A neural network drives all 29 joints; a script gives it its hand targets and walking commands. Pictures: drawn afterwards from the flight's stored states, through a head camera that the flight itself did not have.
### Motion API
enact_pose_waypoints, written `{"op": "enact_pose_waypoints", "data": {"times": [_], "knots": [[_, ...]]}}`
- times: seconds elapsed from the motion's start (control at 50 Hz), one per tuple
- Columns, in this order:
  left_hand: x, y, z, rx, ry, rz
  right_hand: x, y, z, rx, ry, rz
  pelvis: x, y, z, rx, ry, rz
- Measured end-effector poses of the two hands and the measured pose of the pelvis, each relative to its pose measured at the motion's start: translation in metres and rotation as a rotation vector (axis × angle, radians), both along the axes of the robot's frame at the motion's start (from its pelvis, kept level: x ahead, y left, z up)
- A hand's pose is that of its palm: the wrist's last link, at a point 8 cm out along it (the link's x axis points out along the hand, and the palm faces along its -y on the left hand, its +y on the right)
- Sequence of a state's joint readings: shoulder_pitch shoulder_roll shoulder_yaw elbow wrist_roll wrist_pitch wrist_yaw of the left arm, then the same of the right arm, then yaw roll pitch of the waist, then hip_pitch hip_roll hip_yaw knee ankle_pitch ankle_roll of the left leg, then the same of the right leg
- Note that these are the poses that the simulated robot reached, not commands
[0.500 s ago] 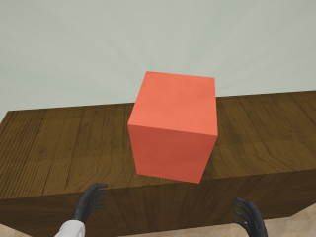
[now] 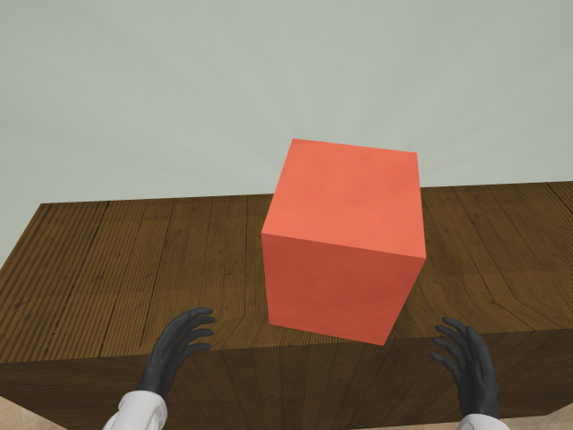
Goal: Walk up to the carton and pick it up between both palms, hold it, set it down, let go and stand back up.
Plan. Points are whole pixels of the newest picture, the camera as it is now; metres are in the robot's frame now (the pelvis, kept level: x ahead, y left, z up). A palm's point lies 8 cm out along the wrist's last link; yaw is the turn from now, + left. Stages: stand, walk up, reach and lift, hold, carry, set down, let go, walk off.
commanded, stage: reach and lift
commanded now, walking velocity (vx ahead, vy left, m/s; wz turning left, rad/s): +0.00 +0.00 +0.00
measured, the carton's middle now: (338, 243) +0.40 -0.05 +0.02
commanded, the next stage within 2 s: none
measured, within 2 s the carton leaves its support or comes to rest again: neither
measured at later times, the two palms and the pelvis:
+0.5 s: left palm (184, 298) +0.26 +0.17 +0.07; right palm (488, 333) +0.22 -0.21 +0.07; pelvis -0.02 -0.01 +0.00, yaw -1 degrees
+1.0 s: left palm (195, 225) +0.34 +0.16 +0.13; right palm (487, 264) +0.29 -0.22 +0.12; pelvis -0.03 -0.02 +0.00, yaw +0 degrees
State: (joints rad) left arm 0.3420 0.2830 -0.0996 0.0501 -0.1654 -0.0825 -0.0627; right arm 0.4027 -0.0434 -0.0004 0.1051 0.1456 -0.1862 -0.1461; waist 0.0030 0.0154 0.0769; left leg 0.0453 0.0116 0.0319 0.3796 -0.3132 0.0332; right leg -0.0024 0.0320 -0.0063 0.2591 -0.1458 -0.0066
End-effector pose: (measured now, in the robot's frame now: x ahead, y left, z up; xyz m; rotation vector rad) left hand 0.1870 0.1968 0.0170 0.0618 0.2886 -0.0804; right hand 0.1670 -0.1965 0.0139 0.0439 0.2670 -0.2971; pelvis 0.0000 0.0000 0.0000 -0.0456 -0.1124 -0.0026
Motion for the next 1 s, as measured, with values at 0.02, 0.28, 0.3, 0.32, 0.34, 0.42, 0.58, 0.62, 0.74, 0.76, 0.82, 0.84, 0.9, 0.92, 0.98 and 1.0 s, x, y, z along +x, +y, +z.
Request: {"op": "enact_pose_waypoints", "data": {"times": [0.02, 0.28, 0.3, 0.32, 0.34, 0.42, 0.58, 0.62, 0.74, 0.76, 0.82, 0.84, 0.9, 0.92, 0.98, 1.0], "knots": [[0.001, 0.0, 0.001, -0.004, -0.002, 0.001, 0.002, 0.0, 0.001, 0.001, -0.001, 0.002, -0.001, 0.0, 0.0, 0.0, 0.0, 0.0], [0.039, -0.01, 0.033, -0.023, -0.021, 0.011, 0.033, -0.004, 0.034, 0.011, -0.016, 0.029, -0.009, -0.005, 0.001, 0.008, 0.003, -0.001], [0.042, -0.011, 0.035, -0.023, -0.019, 0.011, 0.035, -0.005, 0.036, 0.01, -0.015, 0.029, -0.01, -0.005, 0.001, 0.008, 0.003, -0.001], [0.046, -0.012, 0.037, -0.023, -0.016, 0.011, 0.037, -0.007, 0.038, 0.009, -0.013, 0.029, -0.01, -0.006, 0.001, 0.009, 0.005, -0.002], [0.049, -0.014, 0.039, -0.023, -0.014, 0.01, 0.038, -0.008, 0.039, 0.008, -0.011, 0.028, -0.011, -0.007, 0.001, 0.011, 0.007, -0.002], [0.063, -0.02, 0.047, -0.025, -0.01, 0.004, 0.046, -0.013, 0.047, 0.008, -0.013, 0.027, -0.015, -0.011, 0.001, 0.015, 0.018, -0.005], [0.09, -0.028, 0.065, -0.02, -0.015, 0.0, 0.067, -0.016, 0.06, 0.023, -0.033, 0.038, -0.022, -0.017, 0.002, 0.024, 0.033, -0.009], [0.096, -0.029, 0.068, -0.021, -0.009, 0.001, 0.073, -0.016, 0.063, 0.025, -0.036, 0.042, -0.023, -0.019, 0.002, 0.027, 0.037, -0.008], [0.115, -0.033, 0.079, -0.022, -0.005, -0.002, 0.093, -0.015, 0.074, 0.03, -0.048, 0.046, -0.026, -0.022, 0.002, 0.031, 0.052, -0.005], [0.118, -0.034, 0.082, -0.022, -0.005, -0.003, 0.097, -0.015, 0.076, 0.03, -0.051, 0.047, -0.026, -0.022, 0.002, 0.031, 0.054, -0.005], [0.127, -0.036, 0.089, -0.02, -0.009, -0.009, 0.105, -0.015, 0.083, 0.03, -0.059, 0.045, -0.026, -0.023, 0.002, 0.031, 0.055, -0.002], [0.13, -0.036, 0.092, -0.019, -0.01, -0.01, 0.108, -0.015, 0.086, 0.029, -0.061, 0.044, -0.026, -0.023, 0.002, 0.031, 0.055, -0.002], [0.14, -0.036, 0.1, -0.017, -0.016, -0.009, 0.115, -0.017, 0.092, 0.026, -0.063, 0.039, -0.026, -0.023, 0.002, 0.032, 0.055, -0.001], [0.143, -0.036, 0.102, -0.016, -0.019, -0.007, 0.117, -0.017, 0.095, 0.027, -0.064, 0.038, -0.026, -0.023, 0.002, 0.031, 0.055, -0.001], [0.15, -0.035, 0.11, -0.012, -0.024, -0.005, 0.123, -0.018, 0.101, 0.028, -0.068, 0.037, -0.026, -0.022, 0.001, 0.03, 0.055, -0.001], [0.153, -0.035, 0.112, -0.011, -0.024, -0.005, 0.125, -0.019, 0.103, 0.028, -0.067, 0.036, -0.026, -0.022, 0.001, 0.029, 0.054, -0.001]]}}
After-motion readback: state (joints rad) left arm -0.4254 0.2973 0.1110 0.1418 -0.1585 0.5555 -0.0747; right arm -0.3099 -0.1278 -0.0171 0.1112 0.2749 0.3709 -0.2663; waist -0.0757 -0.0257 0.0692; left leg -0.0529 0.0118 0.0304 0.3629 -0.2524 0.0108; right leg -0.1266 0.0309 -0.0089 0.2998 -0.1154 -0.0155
